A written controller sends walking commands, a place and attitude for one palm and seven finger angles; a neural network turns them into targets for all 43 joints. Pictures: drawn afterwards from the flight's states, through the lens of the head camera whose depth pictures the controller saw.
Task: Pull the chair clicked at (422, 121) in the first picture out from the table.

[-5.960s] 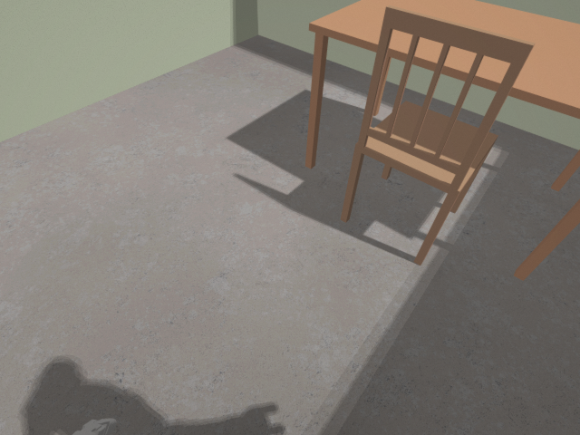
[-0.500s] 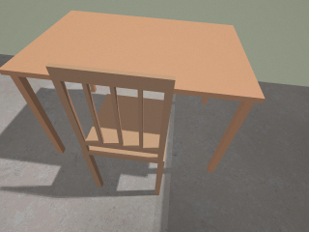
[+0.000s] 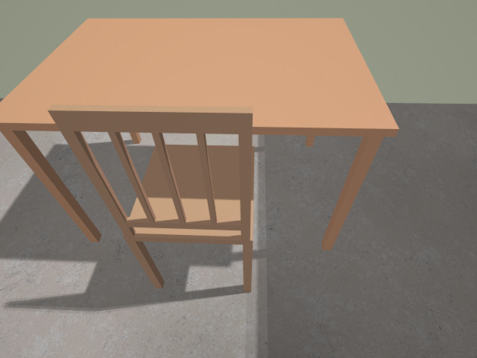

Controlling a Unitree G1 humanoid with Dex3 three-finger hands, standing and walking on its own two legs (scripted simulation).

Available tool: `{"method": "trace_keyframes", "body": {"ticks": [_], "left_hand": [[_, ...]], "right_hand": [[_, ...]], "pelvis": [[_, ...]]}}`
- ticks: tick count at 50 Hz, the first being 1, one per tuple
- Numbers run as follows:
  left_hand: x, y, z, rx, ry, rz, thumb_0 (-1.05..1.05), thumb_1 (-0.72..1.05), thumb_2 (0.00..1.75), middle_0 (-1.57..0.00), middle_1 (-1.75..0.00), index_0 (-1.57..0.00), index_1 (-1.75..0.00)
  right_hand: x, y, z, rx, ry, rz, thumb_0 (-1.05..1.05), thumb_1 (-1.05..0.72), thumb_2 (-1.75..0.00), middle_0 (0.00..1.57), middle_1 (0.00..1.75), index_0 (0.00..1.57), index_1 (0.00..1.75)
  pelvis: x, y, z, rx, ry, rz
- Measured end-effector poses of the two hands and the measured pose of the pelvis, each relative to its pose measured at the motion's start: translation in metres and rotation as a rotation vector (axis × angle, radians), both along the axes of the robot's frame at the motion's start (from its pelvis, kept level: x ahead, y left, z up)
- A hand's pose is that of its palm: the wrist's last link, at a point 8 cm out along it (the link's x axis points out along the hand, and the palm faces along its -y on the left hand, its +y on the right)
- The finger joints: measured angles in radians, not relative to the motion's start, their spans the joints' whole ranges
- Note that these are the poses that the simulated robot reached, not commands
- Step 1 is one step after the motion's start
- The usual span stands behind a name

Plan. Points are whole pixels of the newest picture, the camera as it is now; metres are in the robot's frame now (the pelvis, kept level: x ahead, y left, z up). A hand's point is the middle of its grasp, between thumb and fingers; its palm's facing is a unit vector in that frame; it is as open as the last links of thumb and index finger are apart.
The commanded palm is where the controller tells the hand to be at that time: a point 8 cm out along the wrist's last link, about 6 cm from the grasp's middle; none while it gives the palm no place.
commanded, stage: look again from close up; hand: left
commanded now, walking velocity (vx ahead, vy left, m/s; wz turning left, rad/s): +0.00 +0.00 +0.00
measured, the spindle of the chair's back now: (172, 183) +0.52 +0.20 -0.07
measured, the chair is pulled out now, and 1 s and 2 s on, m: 0.00 0.00 0.00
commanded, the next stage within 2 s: shuffle to correct the standing spot in 1.00 s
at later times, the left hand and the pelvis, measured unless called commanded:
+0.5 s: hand out of the picture -0.01 +0.13 -0.17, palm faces +0.02 -0.98 -0.18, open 7.4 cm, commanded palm none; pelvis +0.00 -0.03 +0.00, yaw +0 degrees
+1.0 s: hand out of the picture +0.00 +0.13 -0.17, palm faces +0.03 -0.98 -0.18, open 7.4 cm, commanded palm none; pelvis +0.02 -0.04 +0.01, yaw +0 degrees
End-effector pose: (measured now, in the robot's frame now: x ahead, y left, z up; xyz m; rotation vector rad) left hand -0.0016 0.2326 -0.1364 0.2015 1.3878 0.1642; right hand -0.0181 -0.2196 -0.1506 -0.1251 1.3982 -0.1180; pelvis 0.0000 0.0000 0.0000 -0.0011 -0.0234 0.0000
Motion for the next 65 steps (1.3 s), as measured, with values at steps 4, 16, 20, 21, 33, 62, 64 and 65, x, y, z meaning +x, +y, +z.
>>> {"method": "trace_keyframes", "body": {"ticks": [4,16,20,21,33,62,64,65], "left_hand": [[0.006,-0.001,0.003,0.012,-0.021,-0.003,0.00,0.91,0.89,-0.20,-0.30,-0.20,-0.30],[0.004,-0.030,0.003,-0.018,-0.023,0.005,0.01,0.92,0.89,-0.20,-0.30,-0.20,-0.30],[-0.003,-0.040,0.000,-0.036,0.000,0.015,0.01,0.92,0.89,-0.20,-0.30,-0.20,-0.30],[-0.005,-0.042,0.000,-0.040,0.006,0.018,0.01,0.92,0.89,-0.20,-0.30,-0.20,-0.30],[-0.011,-0.062,-0.005,-0.074,0.031,0.043,0.00,0.91,0.89,-0.20,-0.30,-0.20,-0.30],[0.005,-0.050,-0.006,-0.061,0.010,0.059,0.00,0.91,0.89,-0.20,-0.30,-0.20,-0.30],[0.004,-0.047,-0.008,-0.063,0.014,0.073,0.00,0.91,0.89,-0.20,-0.30,-0.20,-0.30],[0.003,-0.046,-0.009,-0.064,0.017,0.082,0.00,0.91,0.89,-0.20,-0.30,-0.20,-0.30]], "right_hand": [[-0.001,0.005,-0.004,0.029,-0.007,-0.003,0.00,-0.91,-0.90,0.20,0.30,0.20,0.30],[0.004,-0.011,-0.002,0.029,-0.003,0.001,0.01,-0.91,-0.90,0.20,0.30,0.20,0.30],[0.006,-0.021,0.001,0.013,0.005,0.002,0.00,-0.91,-0.90,0.20,0.30,0.20,0.30],[0.007,-0.023,0.002,0.009,0.007,0.003,0.00,-0.91,-0.90,0.20,0.30,0.20,0.30],[0.023,-0.035,0.006,-0.013,0.004,0.017,0.00,-0.91,-0.90,0.20,0.30,0.20,0.30],[0.022,-0.023,0.004,0.004,0.042,0.016,0.00,-0.91,-0.90,0.20,0.30,0.20,0.30],[0.023,-0.022,0.002,0.004,0.053,0.022,0.00,-0.91,-0.90,0.20,0.30,0.20,0.30],[0.024,-0.021,0.002,0.003,0.058,0.025,0.00,-0.91,-0.90,0.20,0.30,0.20,0.30]], "pelvis": [[0.000,-0.004,0.000,0.008,-0.008,-0.003],[-0.002,-0.021,0.003,0.018,-0.001,-0.010],[-0.001,-0.026,0.003,0.017,0.004,-0.009],[0.000,-0.028,0.004,0.016,0.005,-0.008],[0.007,-0.038,0.005,0.010,0.008,0.000],[0.022,-0.033,0.003,0.006,0.009,0.008],[0.026,-0.030,0.001,0.002,0.011,0.013],[0.028,-0.028,0.000,-0.001,0.012,0.016]]}}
